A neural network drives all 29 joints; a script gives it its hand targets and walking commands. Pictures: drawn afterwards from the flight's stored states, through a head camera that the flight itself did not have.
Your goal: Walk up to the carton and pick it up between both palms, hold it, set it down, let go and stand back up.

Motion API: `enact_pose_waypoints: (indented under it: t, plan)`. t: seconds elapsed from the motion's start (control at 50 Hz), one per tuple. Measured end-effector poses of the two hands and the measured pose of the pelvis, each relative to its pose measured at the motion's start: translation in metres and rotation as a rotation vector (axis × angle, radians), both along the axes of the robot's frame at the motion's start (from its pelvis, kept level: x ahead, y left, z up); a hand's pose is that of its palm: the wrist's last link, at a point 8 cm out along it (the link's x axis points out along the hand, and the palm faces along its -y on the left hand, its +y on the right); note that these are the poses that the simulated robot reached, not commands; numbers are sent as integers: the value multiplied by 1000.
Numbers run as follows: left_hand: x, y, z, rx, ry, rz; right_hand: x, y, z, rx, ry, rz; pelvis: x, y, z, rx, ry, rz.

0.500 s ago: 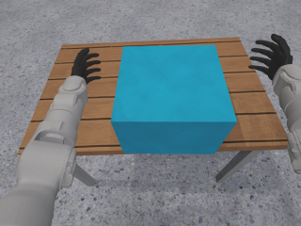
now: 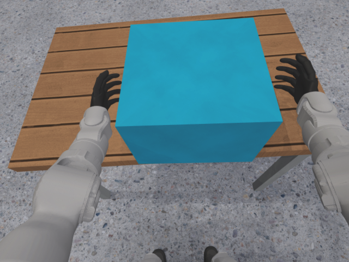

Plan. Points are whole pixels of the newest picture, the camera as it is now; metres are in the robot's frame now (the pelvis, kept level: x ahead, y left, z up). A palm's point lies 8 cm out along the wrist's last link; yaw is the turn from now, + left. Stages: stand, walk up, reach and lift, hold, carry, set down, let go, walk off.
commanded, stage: reach and lift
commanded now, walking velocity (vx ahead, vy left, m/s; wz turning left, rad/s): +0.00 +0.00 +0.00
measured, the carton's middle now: (192, 94) +0.51 -0.02 +0.01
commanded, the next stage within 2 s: none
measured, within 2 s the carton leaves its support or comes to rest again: neither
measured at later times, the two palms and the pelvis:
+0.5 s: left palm (110, 105) +0.46 +0.18 +0.05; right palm (285, 88) +0.47 -0.22 +0.07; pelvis +0.00 +0.00 +0.00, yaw +0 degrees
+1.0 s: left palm (110, 105) +0.46 +0.18 +0.05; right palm (287, 88) +0.47 -0.22 +0.07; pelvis +0.00 +0.00 +0.00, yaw +0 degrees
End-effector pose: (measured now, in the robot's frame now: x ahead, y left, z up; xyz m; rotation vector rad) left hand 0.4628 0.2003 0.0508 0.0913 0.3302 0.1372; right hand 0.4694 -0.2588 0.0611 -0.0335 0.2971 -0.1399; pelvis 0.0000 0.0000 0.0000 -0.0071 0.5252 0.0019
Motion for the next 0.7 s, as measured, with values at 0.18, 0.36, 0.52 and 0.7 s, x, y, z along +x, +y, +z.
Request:
enact_pose_waypoints:
  t: [0.18, 0.36, 0.52, 0.7]
  plan:
    - [2, -11, 2, -15, -11, -12, 3, -1, 11, -21, -34, 0, -1, -3, -3, 10, -3, -9]
    - [-1, -13, 0, -19, -22, -11, 7, 21, 15, -10, -31, 19, -3, 0, -4, 8, 0, 1]
    - [0, -22, -1, -17, -27, -22, 5, 43, 6, 7, -9, 39, -2, 3, -2, 0, -3, 5]
    - [-1, -24, 0, -11, -19, -12, 3, 38, 8, -4, -15, 20, 1, 5, 1, -3, -13, 0]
